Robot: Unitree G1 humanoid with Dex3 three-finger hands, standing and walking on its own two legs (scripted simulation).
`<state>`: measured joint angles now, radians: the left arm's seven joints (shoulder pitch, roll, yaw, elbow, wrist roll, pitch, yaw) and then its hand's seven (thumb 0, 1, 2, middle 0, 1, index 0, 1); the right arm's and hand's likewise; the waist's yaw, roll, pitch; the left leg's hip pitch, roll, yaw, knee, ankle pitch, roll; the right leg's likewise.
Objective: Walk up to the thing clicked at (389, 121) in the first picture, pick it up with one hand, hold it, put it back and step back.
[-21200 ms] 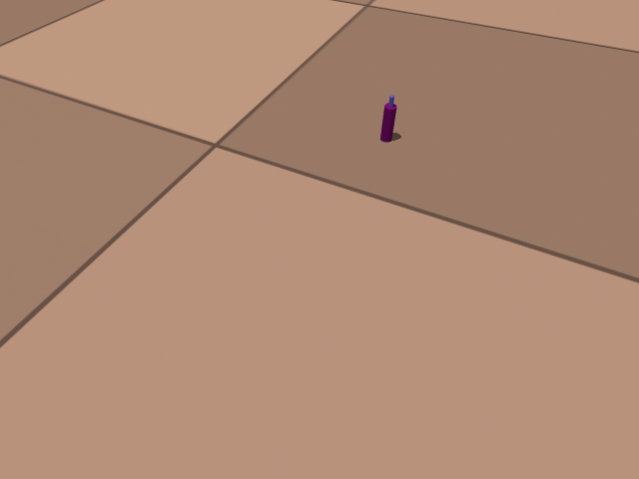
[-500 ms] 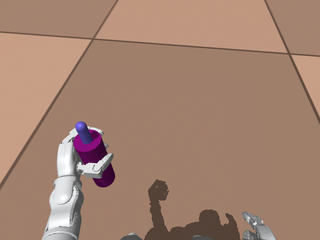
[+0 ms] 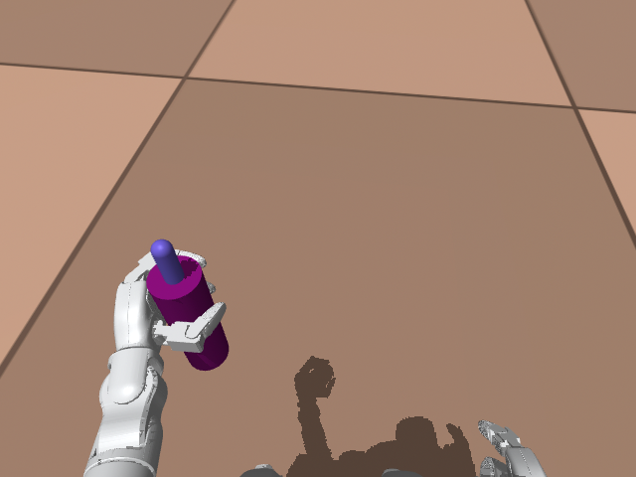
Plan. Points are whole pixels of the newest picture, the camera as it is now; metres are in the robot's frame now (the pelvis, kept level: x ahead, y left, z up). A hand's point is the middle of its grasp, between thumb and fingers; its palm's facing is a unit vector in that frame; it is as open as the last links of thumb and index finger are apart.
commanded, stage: crouch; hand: left
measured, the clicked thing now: (188, 307) +0.32 +0.17 +0.03
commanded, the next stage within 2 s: lower in 1.74 s
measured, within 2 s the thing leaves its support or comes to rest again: neither
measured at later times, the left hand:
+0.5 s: hand (218, 343) +0.35 +0.18 -0.15, palm faces +0.13 -0.99 -0.01, open 8.7 cm
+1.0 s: hand (228, 373) +0.38 +0.20 -0.37, palm faces +0.19 -0.98 -0.04, open 8.7 cm
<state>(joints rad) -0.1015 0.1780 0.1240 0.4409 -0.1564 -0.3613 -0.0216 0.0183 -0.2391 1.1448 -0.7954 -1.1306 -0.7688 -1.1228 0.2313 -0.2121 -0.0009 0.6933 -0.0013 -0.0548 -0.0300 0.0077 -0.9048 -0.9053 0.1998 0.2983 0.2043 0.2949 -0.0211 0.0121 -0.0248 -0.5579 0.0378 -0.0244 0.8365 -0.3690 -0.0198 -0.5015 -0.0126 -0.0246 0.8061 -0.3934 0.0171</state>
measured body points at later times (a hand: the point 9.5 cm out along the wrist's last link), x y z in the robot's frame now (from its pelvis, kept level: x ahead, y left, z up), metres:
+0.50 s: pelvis -0.02 +0.00 -0.13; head +0.12 +0.03 +0.30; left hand +0.34 +0.23 -0.15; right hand +0.11 -0.27 -0.24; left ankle +0.03 +0.13 -0.70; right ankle +0.01 -0.13 -0.70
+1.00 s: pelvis -0.07 +0.00 -0.32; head +0.13 +0.04 +0.08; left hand +0.36 +0.25 -0.37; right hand +0.03 -0.27 -0.44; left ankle +0.03 +0.13 -0.70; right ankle +0.01 -0.13 -0.70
